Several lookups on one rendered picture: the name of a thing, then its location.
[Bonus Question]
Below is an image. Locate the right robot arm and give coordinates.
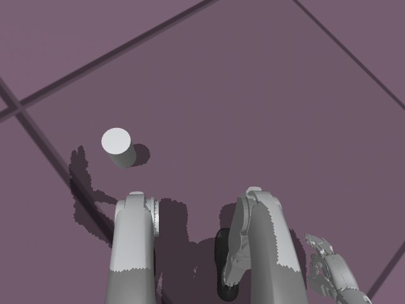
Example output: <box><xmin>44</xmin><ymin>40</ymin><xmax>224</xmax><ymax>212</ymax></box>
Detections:
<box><xmin>336</xmin><ymin>289</ymin><xmax>372</xmax><ymax>304</ymax></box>

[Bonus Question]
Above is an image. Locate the can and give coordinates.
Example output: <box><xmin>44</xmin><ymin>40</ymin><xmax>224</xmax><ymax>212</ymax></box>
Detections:
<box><xmin>101</xmin><ymin>128</ymin><xmax>137</xmax><ymax>168</ymax></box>

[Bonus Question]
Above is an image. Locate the right robot hand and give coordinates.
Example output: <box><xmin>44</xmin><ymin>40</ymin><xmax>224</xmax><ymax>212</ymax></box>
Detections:
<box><xmin>304</xmin><ymin>234</ymin><xmax>360</xmax><ymax>300</ymax></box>

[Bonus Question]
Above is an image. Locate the right robot foot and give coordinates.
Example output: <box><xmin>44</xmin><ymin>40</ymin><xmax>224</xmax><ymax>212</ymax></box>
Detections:
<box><xmin>215</xmin><ymin>228</ymin><xmax>239</xmax><ymax>302</ymax></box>

